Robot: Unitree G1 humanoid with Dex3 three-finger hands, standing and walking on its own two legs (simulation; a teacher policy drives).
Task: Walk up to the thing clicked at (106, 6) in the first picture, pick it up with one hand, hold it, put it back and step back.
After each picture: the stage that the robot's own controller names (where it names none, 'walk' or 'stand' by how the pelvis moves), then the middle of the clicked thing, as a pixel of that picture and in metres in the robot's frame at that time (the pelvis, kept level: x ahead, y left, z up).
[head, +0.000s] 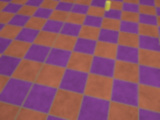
stand; (107, 5) +2.06 -0.34 -0.72
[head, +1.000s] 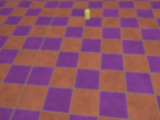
walk; (87, 14) +1.95 +0.08 -0.70
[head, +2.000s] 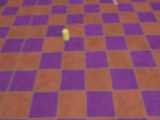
walk; (65, 34) +1.40 +0.28 -0.72
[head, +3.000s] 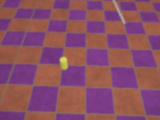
walk; (63, 63) +0.93 +0.22 -0.71
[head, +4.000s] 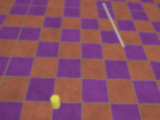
walk; (55, 101) +0.56 +0.19 -0.69
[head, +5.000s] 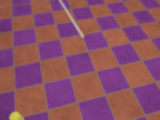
stand; (17, 118) +0.36 +0.46 -0.68
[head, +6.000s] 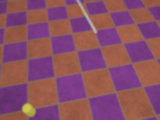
stand; (29, 110) +0.39 +0.42 -0.70
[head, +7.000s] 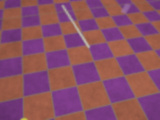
stand; out of the picture +0.39 +0.40 -0.72
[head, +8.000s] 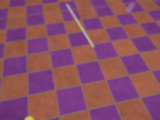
stand; out of the picture +0.39 +0.38 -0.73
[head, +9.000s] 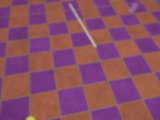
stand; out of the picture +0.39 +0.37 -0.73
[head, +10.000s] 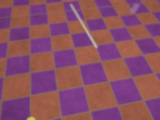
stand; out of the picture +0.39 +0.37 -0.73
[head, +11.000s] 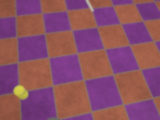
go down; (21, 92) +0.42 +0.38 -0.62
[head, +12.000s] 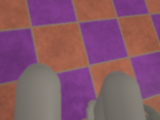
go down; out of the picture +0.43 +0.44 -0.28
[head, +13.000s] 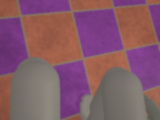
approach; out of the picture +0.42 +0.46 -0.27
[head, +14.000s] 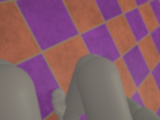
close in; out of the picture +0.39 +0.48 -0.21
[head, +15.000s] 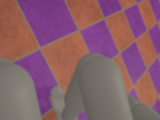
approach; out of the picture +0.37 +0.49 -0.22
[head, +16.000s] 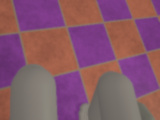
lift; out of the picture +0.41 +0.46 -0.27
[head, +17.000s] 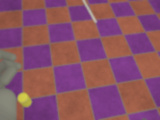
hold; (24, 100) +0.43 +0.37 -0.61
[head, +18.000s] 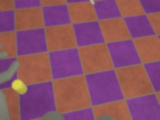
approach; (19, 87) +0.44 +0.39 -0.58
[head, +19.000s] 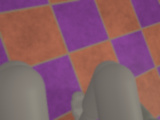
approach; out of the picture +0.42 +0.47 -0.24
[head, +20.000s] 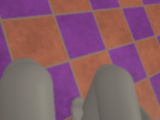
hold; out of the picture +0.41 +0.47 -0.23
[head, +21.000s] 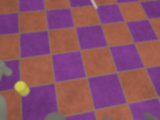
hold; (22, 88) +0.44 +0.38 -0.57
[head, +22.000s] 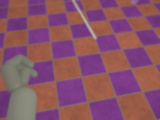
hold; (29, 113) +0.42 +0.38 -0.68
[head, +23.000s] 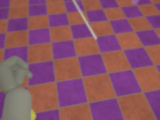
hold; (29, 114) +0.42 +0.38 -0.68
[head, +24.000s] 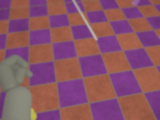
hold; (30, 114) +0.42 +0.38 -0.69
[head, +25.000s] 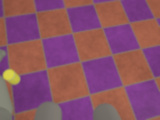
lower; (12, 77) +0.45 +0.40 -0.53
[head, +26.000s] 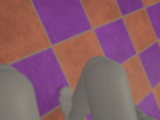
lower; out of the picture +0.42 +0.49 -0.23
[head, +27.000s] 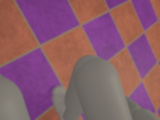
lower; out of the picture +0.42 +0.50 -0.22
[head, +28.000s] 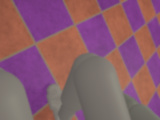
loosen; out of the picture +0.48 +0.52 -0.26
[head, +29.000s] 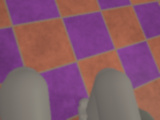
stand; out of the picture +0.52 +0.49 -0.30
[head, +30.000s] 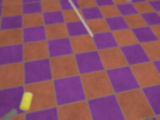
stand; (26, 101) +0.53 +0.39 -0.67
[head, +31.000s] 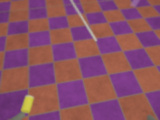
stand; (27, 104) +0.53 +0.42 -0.69
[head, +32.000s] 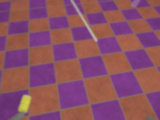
stand; (24, 103) +0.53 +0.44 -0.69
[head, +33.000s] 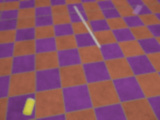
stand; (29, 106) +0.55 +0.46 -0.75
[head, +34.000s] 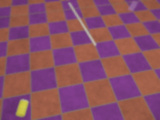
stand; (22, 108) +0.51 +0.48 -0.75
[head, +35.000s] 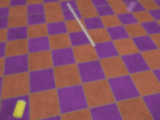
walk; (19, 108) +0.51 +0.50 -0.75
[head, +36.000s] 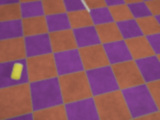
walk; (17, 71) +0.65 +0.50 -0.73
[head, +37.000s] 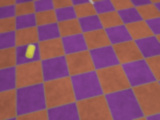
walk; (30, 51) +0.96 +0.58 -0.73
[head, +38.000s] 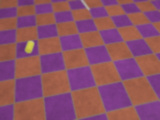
stand; (29, 46) +1.16 +0.55 -0.73
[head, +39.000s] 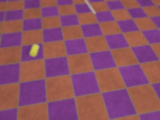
stand; (34, 50) +1.13 +0.52 -0.75
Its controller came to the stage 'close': yes
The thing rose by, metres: 0.01
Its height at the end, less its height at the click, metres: -0.02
